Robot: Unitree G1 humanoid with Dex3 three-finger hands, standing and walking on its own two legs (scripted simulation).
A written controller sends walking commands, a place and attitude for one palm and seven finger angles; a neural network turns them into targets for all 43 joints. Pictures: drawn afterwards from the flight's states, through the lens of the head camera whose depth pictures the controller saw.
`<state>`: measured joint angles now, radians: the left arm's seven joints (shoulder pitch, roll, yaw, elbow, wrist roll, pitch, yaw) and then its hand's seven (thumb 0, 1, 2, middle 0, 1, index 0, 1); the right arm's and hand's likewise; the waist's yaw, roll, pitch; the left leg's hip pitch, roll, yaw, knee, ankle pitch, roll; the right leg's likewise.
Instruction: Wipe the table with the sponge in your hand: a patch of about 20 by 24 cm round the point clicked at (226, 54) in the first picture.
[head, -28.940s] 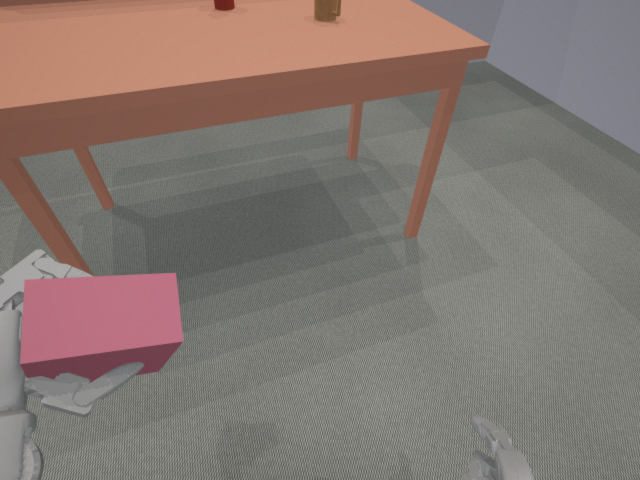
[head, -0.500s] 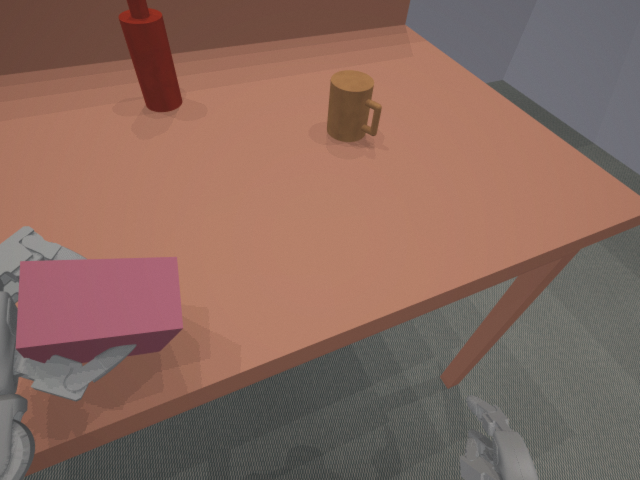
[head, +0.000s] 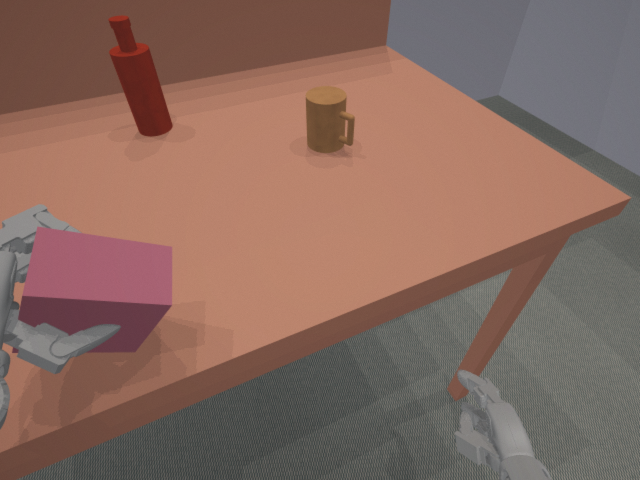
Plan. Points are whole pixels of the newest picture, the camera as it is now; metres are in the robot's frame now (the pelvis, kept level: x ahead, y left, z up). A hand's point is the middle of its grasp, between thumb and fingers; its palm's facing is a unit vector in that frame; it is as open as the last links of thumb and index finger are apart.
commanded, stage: turn the palm down, sponge in hand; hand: left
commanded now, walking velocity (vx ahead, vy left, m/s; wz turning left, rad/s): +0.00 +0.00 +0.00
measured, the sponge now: (113, 300) +0.24 +0.24 +0.16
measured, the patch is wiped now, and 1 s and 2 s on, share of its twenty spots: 0.00 0.00 0.00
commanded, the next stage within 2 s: move the sponge above the wiping area in 1.96 s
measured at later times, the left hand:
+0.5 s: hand (82, 294) +0.22 +0.23 +0.21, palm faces +0.37 -0.52 -0.77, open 10.1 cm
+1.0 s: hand (26, 270) +0.22 +0.28 +0.23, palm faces +0.36 -0.27 -0.90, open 10.0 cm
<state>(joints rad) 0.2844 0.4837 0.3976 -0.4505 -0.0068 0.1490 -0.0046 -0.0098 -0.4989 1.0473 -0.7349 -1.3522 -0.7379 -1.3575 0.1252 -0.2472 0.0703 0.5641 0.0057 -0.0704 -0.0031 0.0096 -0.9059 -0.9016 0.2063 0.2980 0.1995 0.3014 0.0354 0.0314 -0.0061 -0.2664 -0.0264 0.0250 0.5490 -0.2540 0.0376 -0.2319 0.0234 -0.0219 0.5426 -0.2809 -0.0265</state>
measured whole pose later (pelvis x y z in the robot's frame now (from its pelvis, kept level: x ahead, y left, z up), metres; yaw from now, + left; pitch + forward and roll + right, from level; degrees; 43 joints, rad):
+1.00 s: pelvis -0.01 -0.03 -0.01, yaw +2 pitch -3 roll +1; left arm 0.03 0.71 0.21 -0.40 0.44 0.49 -0.10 -0.01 -0.50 1.05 -0.74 -1.35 -0.74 -1.35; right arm 0.06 -0.27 0.09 0.58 0.07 -0.04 -0.13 0.01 -0.91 -0.90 0.20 0.30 0.20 0.30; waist 0.13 0.11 -0.03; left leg -0.29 -0.01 -0.01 0.61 -0.27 0.00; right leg -0.25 0.03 -0.06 0.62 -0.32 -0.06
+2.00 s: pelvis -0.02 -0.04 +0.00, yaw +2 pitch -5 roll +1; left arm -0.11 0.67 0.04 -0.37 0.73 0.54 -0.16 -0.01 -0.50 1.05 -0.74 -1.34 -0.75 -1.35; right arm -0.04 -0.27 0.10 0.64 0.08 -0.03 -0.09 0.01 -0.91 -0.90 0.20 0.30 0.20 0.30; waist 0.16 0.13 -0.02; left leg -0.23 -0.01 -0.02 0.51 -0.20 -0.01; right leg -0.21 0.04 -0.06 0.55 -0.27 -0.08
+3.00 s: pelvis -0.02 -0.03 +0.00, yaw +2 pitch -4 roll +1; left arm -0.19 0.61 -0.05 -0.23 0.80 0.53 -0.16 -0.01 -0.50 1.05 -0.74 -1.34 -0.75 -1.34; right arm -0.02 -0.26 0.10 0.66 0.08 -0.04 -0.09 0.01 -0.91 -0.90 0.20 0.30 0.20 0.30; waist 0.15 0.12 -0.02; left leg -0.23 -0.02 -0.01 0.49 -0.19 0.00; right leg -0.21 0.03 -0.06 0.53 -0.25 -0.07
